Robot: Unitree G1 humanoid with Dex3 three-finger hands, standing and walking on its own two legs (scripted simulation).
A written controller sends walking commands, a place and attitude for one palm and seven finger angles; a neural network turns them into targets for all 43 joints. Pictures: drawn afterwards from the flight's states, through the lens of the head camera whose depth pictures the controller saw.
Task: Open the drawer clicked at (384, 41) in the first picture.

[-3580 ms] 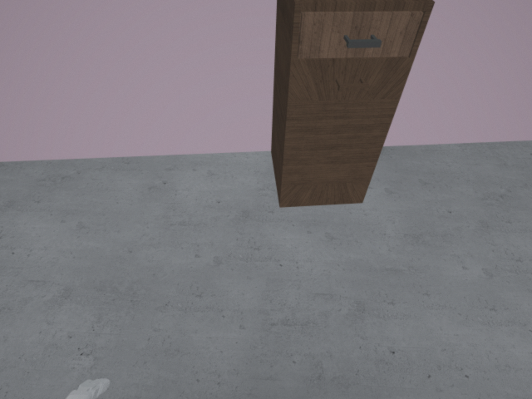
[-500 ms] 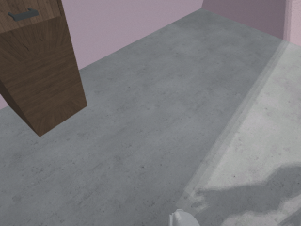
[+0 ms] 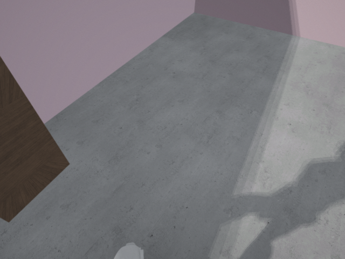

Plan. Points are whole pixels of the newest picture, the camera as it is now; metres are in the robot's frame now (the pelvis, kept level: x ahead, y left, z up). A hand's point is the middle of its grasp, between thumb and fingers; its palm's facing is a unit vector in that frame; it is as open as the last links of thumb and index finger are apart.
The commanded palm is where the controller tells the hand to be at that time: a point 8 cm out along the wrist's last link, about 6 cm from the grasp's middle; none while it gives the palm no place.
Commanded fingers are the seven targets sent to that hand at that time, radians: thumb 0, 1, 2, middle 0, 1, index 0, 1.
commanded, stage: walk to a spot facing it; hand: left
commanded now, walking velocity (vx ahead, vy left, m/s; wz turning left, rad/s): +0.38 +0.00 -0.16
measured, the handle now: out of the picture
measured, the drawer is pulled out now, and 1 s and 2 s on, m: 0.00 0.00 0.00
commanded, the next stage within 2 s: turn to face it in 0.66 s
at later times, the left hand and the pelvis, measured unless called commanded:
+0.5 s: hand (103, 210) +0.28 +0.23 -0.18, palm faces -0.12 -0.99 -0.12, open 7.3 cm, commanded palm none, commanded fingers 0.00 0.90 0.90 -0.20 -0.30 -0.20 -0.30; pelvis +0.22 +0.06 +0.00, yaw -10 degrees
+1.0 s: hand (148, 139) +0.56 +0.12 -0.16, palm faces -0.30 -0.93 -0.23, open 7.2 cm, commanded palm none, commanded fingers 0.00 0.90 0.90 -0.20 -0.30 -0.20 -0.30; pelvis +0.42 -0.03 +0.00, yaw -17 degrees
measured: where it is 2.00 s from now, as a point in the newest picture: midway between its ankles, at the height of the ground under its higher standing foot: (183, 223)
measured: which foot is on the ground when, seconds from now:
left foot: up 0.00-0.12, down 0.14-0.72, up 0.74-1.00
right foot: down 0.00-0.16, up 0.18-0.70, down 0.72-1.00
